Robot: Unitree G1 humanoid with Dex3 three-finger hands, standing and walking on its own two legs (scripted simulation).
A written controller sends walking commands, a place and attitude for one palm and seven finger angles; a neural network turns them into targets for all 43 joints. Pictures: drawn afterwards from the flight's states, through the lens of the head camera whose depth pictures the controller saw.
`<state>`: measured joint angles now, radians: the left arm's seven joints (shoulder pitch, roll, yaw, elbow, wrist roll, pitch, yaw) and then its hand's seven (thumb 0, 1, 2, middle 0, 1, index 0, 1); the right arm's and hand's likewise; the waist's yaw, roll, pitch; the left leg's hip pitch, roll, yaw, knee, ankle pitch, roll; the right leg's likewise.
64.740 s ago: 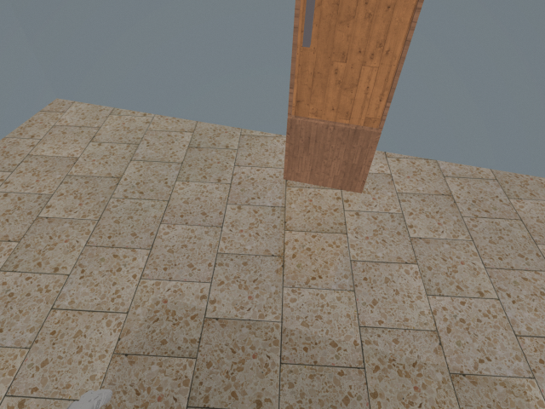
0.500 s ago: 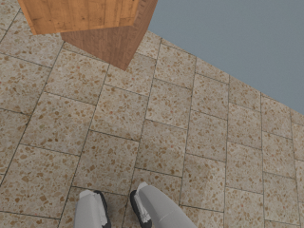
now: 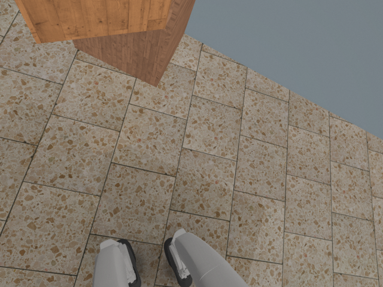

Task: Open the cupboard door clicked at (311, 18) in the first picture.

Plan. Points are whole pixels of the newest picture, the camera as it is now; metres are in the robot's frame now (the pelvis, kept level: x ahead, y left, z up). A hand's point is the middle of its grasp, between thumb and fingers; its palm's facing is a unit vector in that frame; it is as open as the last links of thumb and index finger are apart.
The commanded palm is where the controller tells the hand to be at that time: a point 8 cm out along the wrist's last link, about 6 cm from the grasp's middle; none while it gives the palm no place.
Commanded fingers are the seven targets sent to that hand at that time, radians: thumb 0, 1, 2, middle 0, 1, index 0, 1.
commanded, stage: move the hooked fingers beside the handle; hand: left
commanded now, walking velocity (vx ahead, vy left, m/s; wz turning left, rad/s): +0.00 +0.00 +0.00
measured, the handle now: out of the picture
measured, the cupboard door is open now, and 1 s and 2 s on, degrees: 43 43 43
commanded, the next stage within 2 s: none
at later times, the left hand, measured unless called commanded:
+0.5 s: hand out of the picture +0.68 +0.17 +0.15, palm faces +0.12 -0.99 +0.00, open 14.0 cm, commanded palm +0.70 +0.16 +0.15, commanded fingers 0.00 -0.50 0.30 -0.30 -1.20 -0.30 -1.20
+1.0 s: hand out of the picture +0.67 +0.17 +0.15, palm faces +0.10 -0.99 +0.01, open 14.0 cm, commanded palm +0.69 +0.15 +0.15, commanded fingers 0.00 -0.50 0.30 -0.30 -1.20 -0.30 -1.20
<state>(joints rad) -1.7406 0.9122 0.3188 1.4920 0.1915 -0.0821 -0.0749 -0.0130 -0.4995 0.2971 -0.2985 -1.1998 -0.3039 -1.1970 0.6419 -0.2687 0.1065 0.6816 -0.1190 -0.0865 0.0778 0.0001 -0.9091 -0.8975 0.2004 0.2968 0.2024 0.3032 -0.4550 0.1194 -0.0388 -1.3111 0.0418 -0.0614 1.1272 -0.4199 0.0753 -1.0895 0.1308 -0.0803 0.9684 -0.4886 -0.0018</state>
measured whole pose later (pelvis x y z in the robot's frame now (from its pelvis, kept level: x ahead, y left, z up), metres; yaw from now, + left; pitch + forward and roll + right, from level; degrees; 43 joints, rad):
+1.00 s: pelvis +0.00 +0.00 +0.00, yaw +0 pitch +34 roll -11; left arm -1.72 0.89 0.33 1.50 0.20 -0.10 -0.06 -0.01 -0.50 0.30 -0.30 -1.20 -0.30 -1.20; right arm 0.64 -0.28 0.09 0.67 -0.13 -0.09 0.09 0.00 -0.91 -0.90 0.20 0.30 0.20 0.30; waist -0.46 0.11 -0.04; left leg -1.30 0.04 -0.07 1.13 -0.42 0.07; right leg -1.07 0.13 -0.08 0.96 -0.49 -0.01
